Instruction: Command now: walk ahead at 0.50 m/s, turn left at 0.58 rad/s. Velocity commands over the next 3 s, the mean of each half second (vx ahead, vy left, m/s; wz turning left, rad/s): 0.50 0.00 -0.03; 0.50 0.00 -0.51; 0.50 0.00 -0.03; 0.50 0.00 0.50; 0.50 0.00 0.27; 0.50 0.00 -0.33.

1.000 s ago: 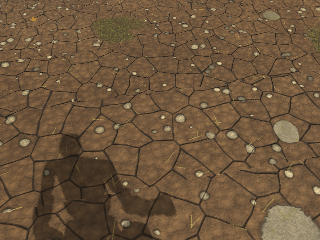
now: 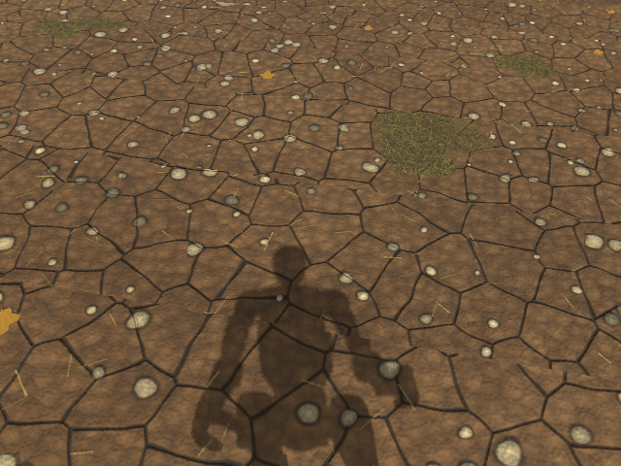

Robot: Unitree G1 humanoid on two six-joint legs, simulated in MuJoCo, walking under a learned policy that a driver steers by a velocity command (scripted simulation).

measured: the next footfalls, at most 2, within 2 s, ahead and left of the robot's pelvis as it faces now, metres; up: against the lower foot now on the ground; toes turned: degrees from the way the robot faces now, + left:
right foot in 0.44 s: +0.44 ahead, -0.16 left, -0.17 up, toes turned -9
left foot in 0.82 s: +0.76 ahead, +0.00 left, -0.17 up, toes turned -17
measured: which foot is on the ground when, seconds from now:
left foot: down 0.00-0.44, up 0.46-0.80, down 0.82-1.00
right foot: up 0.00-0.42, down 0.44-0.84, up 0.86-1.00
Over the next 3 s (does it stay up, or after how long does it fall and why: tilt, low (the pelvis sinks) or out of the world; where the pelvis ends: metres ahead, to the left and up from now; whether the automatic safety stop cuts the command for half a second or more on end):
stays up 1.73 -0.30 -0.41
